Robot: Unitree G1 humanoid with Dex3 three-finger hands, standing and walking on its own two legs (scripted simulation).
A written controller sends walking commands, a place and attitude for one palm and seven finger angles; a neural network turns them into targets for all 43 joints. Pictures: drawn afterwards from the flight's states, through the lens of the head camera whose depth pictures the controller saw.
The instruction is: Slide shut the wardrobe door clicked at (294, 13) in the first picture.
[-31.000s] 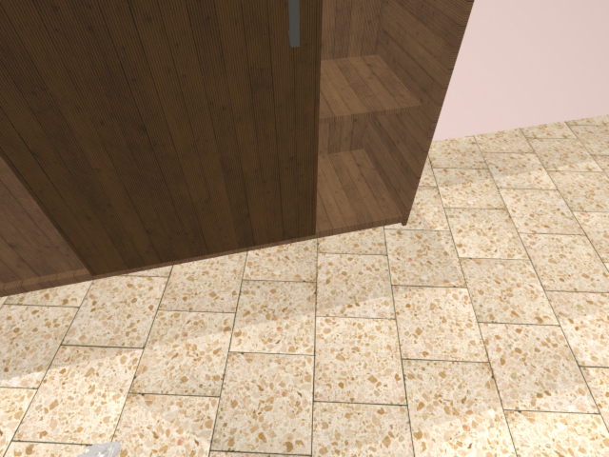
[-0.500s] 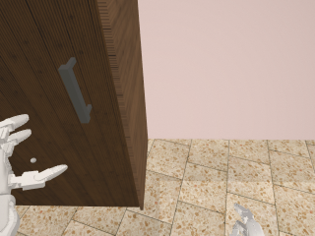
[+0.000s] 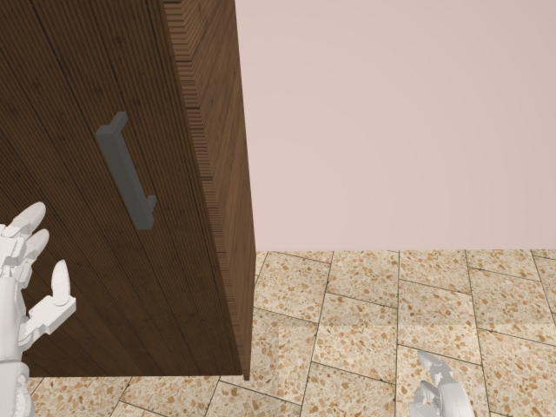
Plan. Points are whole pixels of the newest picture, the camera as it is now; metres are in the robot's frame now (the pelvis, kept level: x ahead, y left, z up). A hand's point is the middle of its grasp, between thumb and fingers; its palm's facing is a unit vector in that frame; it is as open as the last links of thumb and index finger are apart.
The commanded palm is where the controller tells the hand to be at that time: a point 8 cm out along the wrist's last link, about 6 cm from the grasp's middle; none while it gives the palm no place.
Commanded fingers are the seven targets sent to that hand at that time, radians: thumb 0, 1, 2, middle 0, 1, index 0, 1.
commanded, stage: draw the hand back to the body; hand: left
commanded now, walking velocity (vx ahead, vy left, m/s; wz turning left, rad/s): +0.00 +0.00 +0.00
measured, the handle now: (133, 173) +0.38 +0.27 +0.17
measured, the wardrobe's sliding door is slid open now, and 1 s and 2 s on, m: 0.00 0.00 0.00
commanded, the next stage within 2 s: step back with the hand held close in 0.26 s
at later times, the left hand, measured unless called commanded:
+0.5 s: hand (58, 299) +0.18 +0.27 +0.15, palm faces +0.49 -0.78 -0.39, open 7.5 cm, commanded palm +0.12 +0.30 +0.17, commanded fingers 0.00 0.90 0.90 -0.20 -0.30 -0.20 -0.30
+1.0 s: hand out of the picture +0.12 +0.30 +0.15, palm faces +0.49 -0.76 -0.43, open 7.4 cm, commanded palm +0.06 +0.33 +0.17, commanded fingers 0.00 0.90 0.90 -0.20 -0.30 -0.20 -0.30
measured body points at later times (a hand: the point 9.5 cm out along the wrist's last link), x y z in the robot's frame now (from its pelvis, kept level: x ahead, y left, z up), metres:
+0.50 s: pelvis -0.01 +0.00 +0.00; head -0.03 -0.02 +0.45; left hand +0.15 +0.31 +0.18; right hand +0.17 -0.23 -0.09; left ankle +0.00 +0.12 -0.74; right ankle -0.02 -0.12 -0.74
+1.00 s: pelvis -0.08 +0.03 -0.02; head -0.08 +0.03 +0.43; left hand +0.08 +0.34 +0.17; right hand +0.09 -0.20 -0.10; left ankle +0.00 +0.12 -0.74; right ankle -0.02 -0.12 -0.74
